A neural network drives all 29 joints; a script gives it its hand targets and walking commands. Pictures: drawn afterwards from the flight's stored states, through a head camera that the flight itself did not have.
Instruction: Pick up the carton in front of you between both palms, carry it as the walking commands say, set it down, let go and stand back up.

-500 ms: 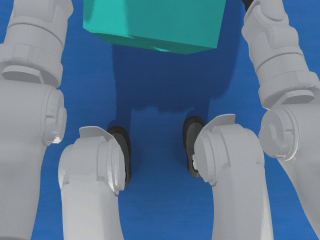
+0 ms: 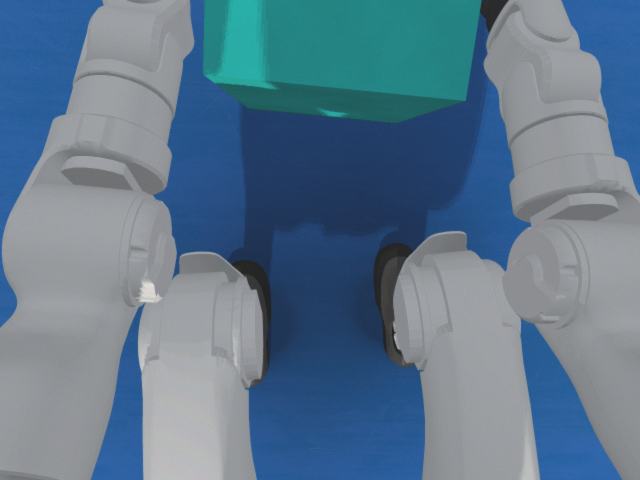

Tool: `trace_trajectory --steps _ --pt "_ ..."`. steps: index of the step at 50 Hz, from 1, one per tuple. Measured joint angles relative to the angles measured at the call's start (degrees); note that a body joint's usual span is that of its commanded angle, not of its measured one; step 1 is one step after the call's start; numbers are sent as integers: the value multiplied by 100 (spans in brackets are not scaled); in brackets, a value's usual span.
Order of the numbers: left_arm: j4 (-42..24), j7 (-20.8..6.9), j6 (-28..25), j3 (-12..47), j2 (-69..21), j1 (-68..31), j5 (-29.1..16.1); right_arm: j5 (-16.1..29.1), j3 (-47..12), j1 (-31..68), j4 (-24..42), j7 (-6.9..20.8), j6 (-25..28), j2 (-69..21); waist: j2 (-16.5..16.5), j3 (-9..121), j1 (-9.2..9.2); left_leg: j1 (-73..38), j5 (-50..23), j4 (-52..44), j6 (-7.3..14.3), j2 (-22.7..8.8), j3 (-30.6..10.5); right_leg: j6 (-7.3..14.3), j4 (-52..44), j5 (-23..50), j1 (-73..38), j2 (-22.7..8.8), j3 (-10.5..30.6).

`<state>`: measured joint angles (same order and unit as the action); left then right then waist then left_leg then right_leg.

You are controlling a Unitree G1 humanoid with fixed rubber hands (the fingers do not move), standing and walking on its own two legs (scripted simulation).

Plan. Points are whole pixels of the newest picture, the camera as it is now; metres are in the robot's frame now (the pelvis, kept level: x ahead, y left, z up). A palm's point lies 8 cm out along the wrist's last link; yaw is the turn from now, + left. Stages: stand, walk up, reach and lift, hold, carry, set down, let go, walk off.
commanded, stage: reach and lift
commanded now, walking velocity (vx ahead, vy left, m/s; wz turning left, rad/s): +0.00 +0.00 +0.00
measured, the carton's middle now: (336, 7) +0.55 -0.02 -0.23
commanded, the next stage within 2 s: none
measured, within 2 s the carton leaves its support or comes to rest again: neither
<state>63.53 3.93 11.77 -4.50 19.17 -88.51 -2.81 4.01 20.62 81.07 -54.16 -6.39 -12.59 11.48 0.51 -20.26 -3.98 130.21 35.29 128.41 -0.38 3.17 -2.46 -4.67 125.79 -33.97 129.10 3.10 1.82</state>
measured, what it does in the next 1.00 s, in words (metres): rises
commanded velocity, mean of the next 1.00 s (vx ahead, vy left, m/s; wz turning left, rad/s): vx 0.00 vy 0.00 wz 0.00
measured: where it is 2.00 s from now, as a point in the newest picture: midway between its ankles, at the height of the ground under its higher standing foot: (326, 332)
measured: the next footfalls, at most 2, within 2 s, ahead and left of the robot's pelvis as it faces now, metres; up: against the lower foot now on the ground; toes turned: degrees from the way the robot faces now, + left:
none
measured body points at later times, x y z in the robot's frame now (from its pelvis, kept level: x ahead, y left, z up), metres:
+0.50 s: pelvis -0.02 -0.01 +0.10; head +0.27 +0.01 +0.45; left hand +0.52 +0.14 +0.03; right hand +0.50 -0.17 +0.03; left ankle +0.10 +0.12 -0.33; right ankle +0.11 -0.14 -0.33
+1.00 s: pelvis +0.02 -0.01 +0.22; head +0.21 +0.01 +0.63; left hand +0.48 +0.14 +0.17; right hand +0.47 -0.16 +0.18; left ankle +0.10 +0.12 -0.33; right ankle +0.11 -0.14 -0.33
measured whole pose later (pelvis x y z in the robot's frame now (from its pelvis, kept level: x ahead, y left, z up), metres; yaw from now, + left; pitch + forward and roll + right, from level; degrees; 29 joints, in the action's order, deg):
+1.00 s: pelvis +0.02 -0.01 +0.22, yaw +3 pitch +37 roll -1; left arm 39.4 2.2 21.9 -22.5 -2.2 -48.2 12.9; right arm -11.0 27.0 45.0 -35.1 -3.7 -21.7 -4.2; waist -0.4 13.2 -2.2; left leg 92.6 28.0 84.1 -2.3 6.1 -6.0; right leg -3.6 83.1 -27.4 92.4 5.3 5.8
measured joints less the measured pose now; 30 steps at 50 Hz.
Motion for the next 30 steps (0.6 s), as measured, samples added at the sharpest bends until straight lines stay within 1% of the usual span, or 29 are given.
trace_trajectory --steps 2,3,4,5,8,10,12,16,18,20,24,30 --pt "-300 154 94 40 -83 276 -63 117 -62 -231 291 -177 -79 -97 19 183 -14 31 6 -28 -21 31 -4 -32 -18 -11 36 54 43" --pt "-464 257 156 54 -140 411 -87 158 -84 -357 457 -339 -118 -172 28 290 -17 43 1 -56 -41 57 -11 -49 -37 -4 54 88 70" --pt "-630 297 227 41 -203 540 -94 176 -74 -491 634 -521 -158 -257 37 410 -14 50 -7 -96 -68 89 -22 -70 -66 11 71 123 98" --pt "-791 298 292 14 -247 671 -85 179 -33 -643 808 -521 -208 -316 46 549 -8 58 -23 -145 -99 120 -37 -87 -106 25 84 157 125" --pt "-1209 294 511 -162 -442 1023 31 62 94 -1083 1234 -458 -344 -480 59 1030 40 23 -85 -351 -196 208 -93 -128 -290 54 56 231 179" --pt "-1328 249 624 -412 -617 1201 217 -125 275 -1287 1361 -360 -427 -605 44 1382 69 -42 -148 -543 -245 255 -132 -122 -466 92 -7 232 183" --pt "-1292 166 696 -746 -795 1313 493 -409 526 -1392 1347 -235 -508 -742 14 1715 80 -140 -227 -777 -270 291 -165 -95 -683 158 -106 210 173" --pt "-1091 -28 813 -1439 -1077 1416 1165 -1135 1051 -1442 1190 -5 -676 -989 -54 2202 76 -401 -419 -1330 -289 340 -207 -38 -1205 322 -367 178 177" --pt "-1066 -105 857 -1686 -1180 1473 1427 -1422 1209 -1478 1180 82 -747 -1074 -92 2364 80 -528 -521 -1609 -285 355 -224 -20 -1477 416 -493 177 186" --pt "-1098 -171 882 -1867 -1264 1537 1614 -1616 1301 -1524 1219 150 -795 -1134 -126 2474 89 -650 -614 -1862 -278 363 -238 -9 -1727 507 -613 185 199" --pt "-1274 -241 906 -2054 -1397 1673 1797 -1770 1335 -1625 1385 217 -864 -1206 -156 2586 115 -876 -743 -2256 -270 358 -252 -11 -2123 652 -827 221 239" --pt "-1748 -258 1012 -2025 -1553 2020 1747 -1679 1171 -1876 1739 233 -993 -1265 -126 2717 158 -1219 -796 -2669 -273 330 -252 -15 -2531 735 -1141 270 300"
